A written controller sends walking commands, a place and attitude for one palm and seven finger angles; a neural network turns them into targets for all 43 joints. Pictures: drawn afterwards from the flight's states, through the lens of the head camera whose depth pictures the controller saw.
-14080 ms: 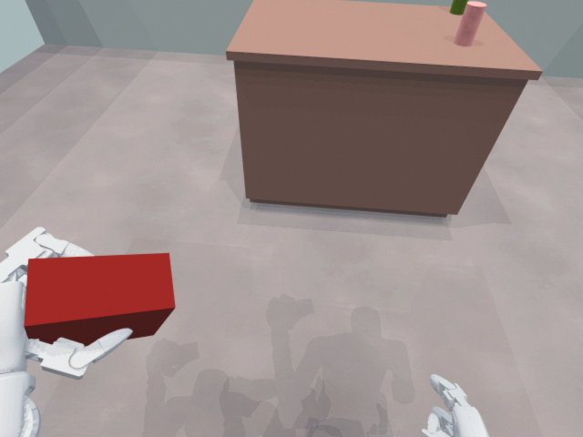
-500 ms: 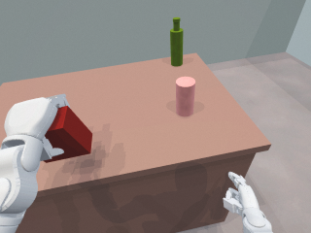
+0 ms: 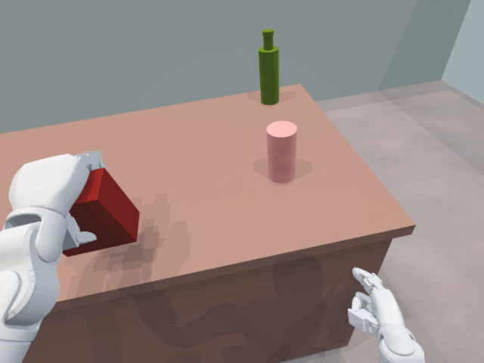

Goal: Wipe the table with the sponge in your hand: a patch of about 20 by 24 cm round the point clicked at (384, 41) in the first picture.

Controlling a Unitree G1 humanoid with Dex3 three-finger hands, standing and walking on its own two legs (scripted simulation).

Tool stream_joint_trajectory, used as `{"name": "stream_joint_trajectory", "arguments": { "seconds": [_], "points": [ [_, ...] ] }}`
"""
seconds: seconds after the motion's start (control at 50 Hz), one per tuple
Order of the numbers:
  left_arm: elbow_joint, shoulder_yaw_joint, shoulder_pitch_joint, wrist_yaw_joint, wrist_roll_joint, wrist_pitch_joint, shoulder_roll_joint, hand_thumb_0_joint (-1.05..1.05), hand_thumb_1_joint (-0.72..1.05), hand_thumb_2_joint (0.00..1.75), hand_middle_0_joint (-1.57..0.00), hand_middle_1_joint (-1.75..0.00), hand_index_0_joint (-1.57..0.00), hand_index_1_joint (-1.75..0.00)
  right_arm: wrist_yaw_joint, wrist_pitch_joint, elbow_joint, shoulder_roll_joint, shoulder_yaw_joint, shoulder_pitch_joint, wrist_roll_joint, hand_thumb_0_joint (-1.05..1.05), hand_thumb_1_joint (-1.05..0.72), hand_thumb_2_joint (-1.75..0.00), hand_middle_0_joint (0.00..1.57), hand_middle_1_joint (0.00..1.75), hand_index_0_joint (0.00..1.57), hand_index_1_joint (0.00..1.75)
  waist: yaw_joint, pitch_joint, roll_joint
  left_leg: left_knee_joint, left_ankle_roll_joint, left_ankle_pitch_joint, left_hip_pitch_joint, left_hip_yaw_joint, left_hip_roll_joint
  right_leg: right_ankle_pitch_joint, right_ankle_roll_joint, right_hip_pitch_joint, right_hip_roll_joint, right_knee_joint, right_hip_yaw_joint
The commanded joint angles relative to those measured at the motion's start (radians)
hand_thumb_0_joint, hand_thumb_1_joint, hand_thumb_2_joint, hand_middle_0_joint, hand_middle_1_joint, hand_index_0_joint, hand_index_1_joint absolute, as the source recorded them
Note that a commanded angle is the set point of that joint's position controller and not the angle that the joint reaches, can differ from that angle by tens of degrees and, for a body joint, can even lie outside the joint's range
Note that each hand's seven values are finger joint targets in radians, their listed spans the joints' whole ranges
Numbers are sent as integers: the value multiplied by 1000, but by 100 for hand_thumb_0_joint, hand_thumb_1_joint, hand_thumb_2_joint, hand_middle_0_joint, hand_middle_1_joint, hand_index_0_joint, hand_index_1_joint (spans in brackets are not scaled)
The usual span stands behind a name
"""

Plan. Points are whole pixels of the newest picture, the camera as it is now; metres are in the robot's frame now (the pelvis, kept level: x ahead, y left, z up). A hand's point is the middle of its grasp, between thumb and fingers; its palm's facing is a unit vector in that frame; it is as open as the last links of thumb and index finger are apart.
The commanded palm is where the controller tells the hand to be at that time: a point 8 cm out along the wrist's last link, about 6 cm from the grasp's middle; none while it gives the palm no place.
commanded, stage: move the sponge above the wiping area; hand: left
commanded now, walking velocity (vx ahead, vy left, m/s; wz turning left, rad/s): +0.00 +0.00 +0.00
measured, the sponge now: (91, 221) +0.25 +0.30 +0.14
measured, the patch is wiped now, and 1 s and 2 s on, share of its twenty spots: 0.00 0.00 0.00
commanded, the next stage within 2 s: none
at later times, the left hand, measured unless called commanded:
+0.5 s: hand (91, 203) +0.26 +0.30 +0.17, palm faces +0.14 -0.07 -0.99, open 10.1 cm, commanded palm +0.22 +0.29 +0.24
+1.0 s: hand (103, 200) +0.28 +0.30 +0.15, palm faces +0.07 -0.03 -1.00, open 10.1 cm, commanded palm +0.25 +0.29 +0.23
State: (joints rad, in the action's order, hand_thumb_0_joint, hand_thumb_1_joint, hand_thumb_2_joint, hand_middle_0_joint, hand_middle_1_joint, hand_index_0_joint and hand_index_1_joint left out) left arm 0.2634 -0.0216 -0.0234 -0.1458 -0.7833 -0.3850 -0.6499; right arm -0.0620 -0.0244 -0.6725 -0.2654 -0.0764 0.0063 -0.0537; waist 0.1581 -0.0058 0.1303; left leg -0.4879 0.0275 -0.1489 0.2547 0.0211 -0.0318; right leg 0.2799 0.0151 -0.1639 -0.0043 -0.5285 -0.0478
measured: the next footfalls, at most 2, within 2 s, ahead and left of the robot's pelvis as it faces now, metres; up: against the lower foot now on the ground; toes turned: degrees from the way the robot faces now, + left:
none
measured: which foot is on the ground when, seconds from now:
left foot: down 0.00-1.00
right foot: down 0.00-1.00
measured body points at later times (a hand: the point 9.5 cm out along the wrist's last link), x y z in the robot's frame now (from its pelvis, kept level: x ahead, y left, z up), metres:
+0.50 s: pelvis +0.01 +0.01 +0.00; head -0.01 -0.03 +0.45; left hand +0.25 +0.30 +0.22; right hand +0.27 -0.18 -0.06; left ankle +0.08 +0.14 -0.73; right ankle +0.01 -0.11 -0.73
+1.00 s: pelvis +0.01 +0.00 +0.00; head -0.01 -0.05 +0.45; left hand +0.27 +0.29 +0.21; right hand +0.27 -0.18 -0.08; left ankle +0.08 +0.14 -0.73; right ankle +0.01 -0.11 -0.73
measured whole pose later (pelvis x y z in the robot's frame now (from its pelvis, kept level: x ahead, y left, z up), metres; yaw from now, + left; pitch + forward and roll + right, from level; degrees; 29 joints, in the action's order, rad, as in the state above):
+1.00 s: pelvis +0.01 +0.00 +0.00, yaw +1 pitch -4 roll +0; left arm 0.06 0.06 -0.13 -0.13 -0.87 -0.35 -0.59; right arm -0.06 -0.02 -0.68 -0.25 -0.07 -0.02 -0.05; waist 0.14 0.00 0.12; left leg -0.47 0.03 -0.15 0.26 0.03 -0.02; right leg 0.28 0.01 -0.16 -0.01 -0.50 -0.06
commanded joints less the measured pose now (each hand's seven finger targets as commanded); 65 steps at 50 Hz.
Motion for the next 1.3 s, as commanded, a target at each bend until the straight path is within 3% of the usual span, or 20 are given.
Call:
{"name": "stream_joint_trajectory", "arguments": {
  "seconds": [0.0, 0.16, 0.2, 0.22, 0.3, 0.34, 0.42, 0.5, 0.66, 0.76, 0.8, 0.86, 0.9, 0.94, 1.0, 1.02, 1.06, 1.1, 1.12, 1.28],
  "points": [
    [193, -141, -324, 32, -49, 17, -230, 0, 10, 130, -120, -160, -120, -160, -7, -70, 209, -61, 29, 282, -7, 0, -90, -90, 20, 30, 20, 30, -5, -178, -14, 58, -41, -18, -127, 7, 53, -6, 35, -68, 5, 141, 70],
    [185, -188, -267, 49, -67, 19, -264, 0, 10, 130, -120, -160, -120, -160, 7, -57, 193, -77, 38, 237, 13, 0, -90, -90, 20, 30, 20, 30, 10, -206, -29, 61, -44, 76, -133, 6, 46, -101, 36, -29, 3, 130, 32],
    [236, -213, -270, 59, -66, 18, -273, 0, 10, 130, -120, -160, -120, -160, 13, -63, 207, -65, 36, 266, 2, 0, -90, -90, 20, 30, 20, 30, 13, -222, -10, 60, -41, 81, -144, 14, 47, -96, 44, -20, 14, 123, 56],
    [221, -172, -250, 60, -56, 15, -230, 0, 10, 130, -120, -160, -120, -160, 13, -61, 208, -67, 35, 250, 11, 0, -90, -90, 20, 30, 20, 30, 12, -215, -19, 61, -44, 83, -139, 2, 43, -106, 36, -24, 2, 125, 27],
    [200, -167, -255, 65, -60, 7, -218, 0, 10, 130, -120, -160, -120, -160, 13, -56, 208, -65, 35, 261, -3, 0, -90, -90, 20, 30, 20, 30, -1, -174, -23, 74, -38, 34, -129, 14, 42, -63, 39, -46, 16, 134, 47],
    [181, -119, -264, 65, -57, 9, -179, 0, 10, 130, -120, -160, -120, -160, 9, -52, 200, -66, 36, 232, -1, 0, -90, -90, 20, 30, 20, 30, -11, -174, -36, 81, -40, 16, -130, 5, 39, -50, 28, -55, 5, 140, 23],
    [132, -117, -331, 65, -80, 4, -206, 0, 10, 130, -120, -160, -120, -160, -3, -50, 199, -76, 35, 234, 0, 0, -90, -90, 20, 30, 20, 30, -14, -166, -44, 83, -42, -19, -117, 8, 45, -26, 35, -59, 11, 142, 27],
    [170, -148, -355, 69, -106, 8, -249, 0, 10, 130, -120, -160, -120, -160, 1, -56, 204, -69, 35, 254, -1, 0, -90, -90, 20, 30, 20, 30, -3, -218, 23, 78, -42, 16, -143, 19, 52, -53, 46, -29, 21, 126, 50],
    [95, -79, -334, 59, -102, 5, -170, 0, 10, 130, -120, -160, -120, -160, 7, -43, 190, -73, 39, 227, 3, 0, -90, -90, 20, 30, 20, 30, -13, -179, -42, 83, -45, 11, -133, 9, 48, -52, 34, -56, 14, 143, 19],
    [28, -82, -386, 58, -124, 1, -196, 0, 10, 130, -120, -160, -120, -160, -2, -39, 178, -81, 40, 219, 3, 0, -90, -90, 20, 30, 20, 30, -21, -174, -61, 78, -46, -10, -126, 3, 54, -27, 34, -65, 14, 151, 26],
    [30, -92, -445, 59, -134, 4, -213, 0, 10, 130, -120, -160, -120, -160, -5, -42, 181, -73, 35, 238, -5, 0, -90, -90, 20, 30, 20, 30, -25, -174, -31, 76, -44, -33, -131, 7, 59, -3, 42, -72, 21, 149, 49],
    [-19, -86, -453, 59, -129, 26, -209, 0, 10, 130, -120, -160, -120, -160, -10, -42, 170, -79, 40, 209, 1, 0, -90, -90, 20, 30, 20, 30, -28, -196, -57, 68, -47, -7, -138, 2, 59, -24, 35, -64, 13, 154, 26],
    [27, -113, -456, 61, -130, 43, -233, 0, 10, 130, -120, -160, -120, -160, -8, -50, 181, -72, 38, 224, -4, 0, -90, -90, 20, 30, 20, 30, -23, -223, -8, 61, -47, 6, -157, 8, 62, -36, 43, -51, 20, 146, 48],
    [-10, -76, -444, 61, -123, 53, -186, 0, 10, 130, -120, -160, -120, -160, -7, -53, 172, -69, 39, 202, -2, 0, -90, -90, 20, 30, 20, 30, -30, -206, -39, 58, -47, 26, -152, 2, 58, -55, 34, -61, 13, 147, 20],
    [-23, -135, -412, 62, -124, 54, -240, 0, 10, 130, -120, -160, -120, -160, -5, -49, 175, -80, 45, 204, -2, 0, -90, -90, 20, 30, 20, 30, -21, -205, -56, 49, -50, 41, -150, 2, 58, -75, 39, -50, 17, 150, 45],
    [-44, -105, -425, 60, -122, 53, -206, 0, 10, 130, -120, -160, -120, -160, -6, -45, 174, -81, 44, 193, 2, 0, -90, -90, 20, 30, 20, 30, -29, -208, -76, 46, -53, 56, -143, -9, 58, -99, 34, -47, 12, 147, 25],
    [-40, -120, -392, 61, -119, 57, -217, 0, 10, 130, -120, -160, -120, -160, -3, -41, 173, -86, 49, 184, 4, 0, -90, -90, 20, 30, 20, 30, -23, -211, -73, 43, -54, 84, -145, -7, 57, -134, 31, -37, 10, 143, 21],
    [1, -131, -399, 62, -122, 61, -223, 0, 10, 130, -120, -160, -120, -160, 0, -45, 183, -77, 46, 205, -4, 0, -90, -90, 20, 30, 20, 30, -26, -214, -33, 42, -51, 79, -156, -2, 58, -122, 37, -40, 16, 139, 35],
    [-5, -82, -413, 60, -117, 62, -176, 0, 10, 130, -120, -160, -120, -160, -1, -45, 184, -77, 45, 190, 2, 0, -90, -90, 20, 30, 20, 30, -32, -212, -34, 38, -55, 88, -156, -10, 59, -138, 33, -45, 12, 140, 17],
    [33, -161, -331, 85, -119, 80, -233, 0, 10, 130, -120, -160, -120, -160, 7, -36, 185, -83, 58, 158, 6, 0, -90, -90, 20, 30, 20, 30, -22, -260, -62, 23, -57, 176, -167, -13, 57, -250, 27, -4, 6, 120, 16]
  ]
}}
